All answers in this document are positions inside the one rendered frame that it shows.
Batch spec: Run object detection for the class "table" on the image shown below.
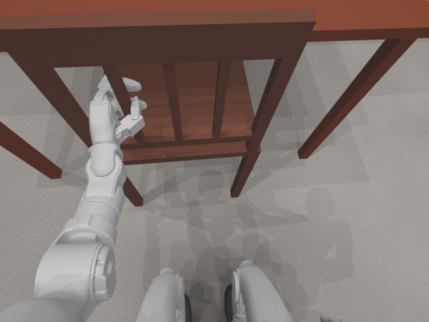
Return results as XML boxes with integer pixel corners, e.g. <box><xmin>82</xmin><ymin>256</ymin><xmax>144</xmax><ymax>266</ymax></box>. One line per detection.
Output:
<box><xmin>0</xmin><ymin>0</ymin><xmax>429</xmax><ymax>179</ymax></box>

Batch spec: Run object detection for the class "right robot shin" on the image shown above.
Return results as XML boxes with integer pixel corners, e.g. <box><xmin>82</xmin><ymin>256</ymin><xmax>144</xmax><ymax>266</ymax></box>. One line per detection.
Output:
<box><xmin>231</xmin><ymin>261</ymin><xmax>253</xmax><ymax>322</ymax></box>

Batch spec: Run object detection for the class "chair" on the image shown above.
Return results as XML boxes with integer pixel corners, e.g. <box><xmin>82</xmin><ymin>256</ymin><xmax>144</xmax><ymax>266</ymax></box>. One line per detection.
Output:
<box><xmin>0</xmin><ymin>9</ymin><xmax>316</xmax><ymax>207</ymax></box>

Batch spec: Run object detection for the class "robot left forearm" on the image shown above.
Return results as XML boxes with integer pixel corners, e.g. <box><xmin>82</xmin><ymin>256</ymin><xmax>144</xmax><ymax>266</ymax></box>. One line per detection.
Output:
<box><xmin>34</xmin><ymin>142</ymin><xmax>127</xmax><ymax>296</ymax></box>

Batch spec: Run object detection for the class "left robot upper arm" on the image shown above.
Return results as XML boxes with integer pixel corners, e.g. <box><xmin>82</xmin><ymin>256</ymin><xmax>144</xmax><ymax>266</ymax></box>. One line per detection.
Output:
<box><xmin>0</xmin><ymin>243</ymin><xmax>117</xmax><ymax>322</ymax></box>

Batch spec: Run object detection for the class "right robot thigh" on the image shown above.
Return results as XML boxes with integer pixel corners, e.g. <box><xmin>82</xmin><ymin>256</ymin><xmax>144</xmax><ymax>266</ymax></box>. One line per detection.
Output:
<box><xmin>231</xmin><ymin>266</ymin><xmax>293</xmax><ymax>322</ymax></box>

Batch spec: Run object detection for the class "robot left hand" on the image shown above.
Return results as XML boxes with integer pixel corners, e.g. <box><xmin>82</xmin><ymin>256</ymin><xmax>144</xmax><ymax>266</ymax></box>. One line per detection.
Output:
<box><xmin>89</xmin><ymin>75</ymin><xmax>147</xmax><ymax>147</ymax></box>

